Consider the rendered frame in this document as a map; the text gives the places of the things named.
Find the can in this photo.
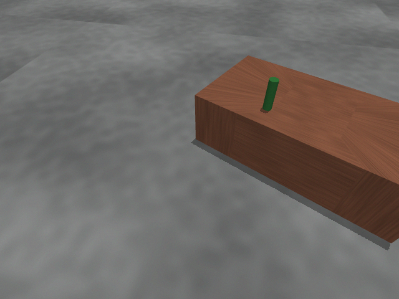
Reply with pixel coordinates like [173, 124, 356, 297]
[262, 77, 279, 111]

